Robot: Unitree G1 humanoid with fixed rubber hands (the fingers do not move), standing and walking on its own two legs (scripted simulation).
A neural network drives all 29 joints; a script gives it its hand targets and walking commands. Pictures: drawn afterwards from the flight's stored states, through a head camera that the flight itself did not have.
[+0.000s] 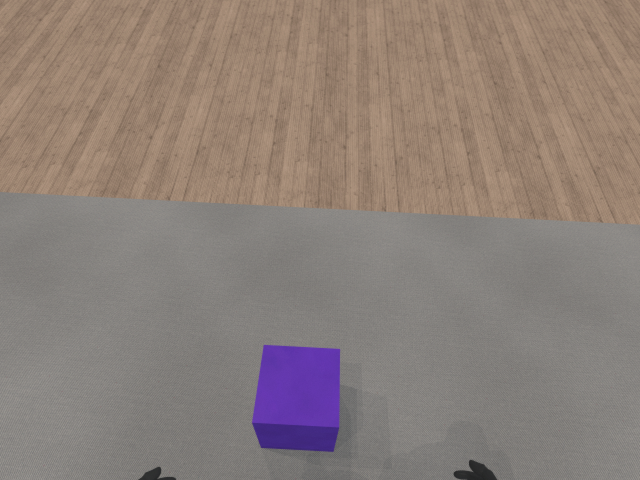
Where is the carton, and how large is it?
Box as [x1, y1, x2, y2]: [252, 345, 339, 451]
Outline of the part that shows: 264,345 252,420 261,447 333,451 338,430 339,349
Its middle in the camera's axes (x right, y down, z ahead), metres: -0.06 +0.46 +1.08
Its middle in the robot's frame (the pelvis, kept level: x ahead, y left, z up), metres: +0.42 +0.03 -0.64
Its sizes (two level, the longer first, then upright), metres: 0.210 0.200 0.250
